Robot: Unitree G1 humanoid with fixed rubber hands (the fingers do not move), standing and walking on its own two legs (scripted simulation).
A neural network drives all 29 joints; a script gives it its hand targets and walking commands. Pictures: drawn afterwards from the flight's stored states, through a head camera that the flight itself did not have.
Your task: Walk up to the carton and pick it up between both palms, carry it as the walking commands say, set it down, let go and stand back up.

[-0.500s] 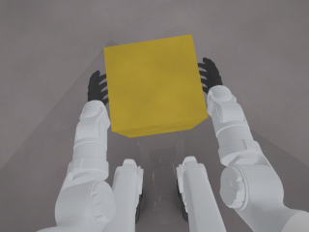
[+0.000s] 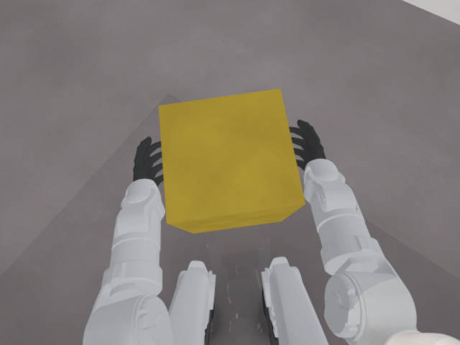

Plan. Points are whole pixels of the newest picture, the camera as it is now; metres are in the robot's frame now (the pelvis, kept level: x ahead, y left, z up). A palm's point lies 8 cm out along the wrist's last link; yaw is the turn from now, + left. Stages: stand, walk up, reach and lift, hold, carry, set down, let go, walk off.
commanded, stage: reach and lift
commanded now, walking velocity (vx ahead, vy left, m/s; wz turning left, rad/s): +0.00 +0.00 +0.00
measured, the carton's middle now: (229, 172) +0.44 +0.01 -0.13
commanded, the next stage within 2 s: none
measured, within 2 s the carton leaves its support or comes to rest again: neither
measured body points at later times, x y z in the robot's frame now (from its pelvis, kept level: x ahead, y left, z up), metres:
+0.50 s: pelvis +0.02 +0.00 +0.07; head +0.19 -0.01 +0.49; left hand +0.40 +0.16 +0.00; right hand +0.43 -0.14 +0.00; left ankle +0.07 +0.13 -0.55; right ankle +0.07 -0.11 -0.55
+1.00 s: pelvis +0.04 +0.00 +0.13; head +0.16 -0.02 +0.56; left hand +0.39 +0.16 +0.08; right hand +0.41 -0.14 +0.08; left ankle +0.07 +0.13 -0.55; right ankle +0.07 -0.11 -0.55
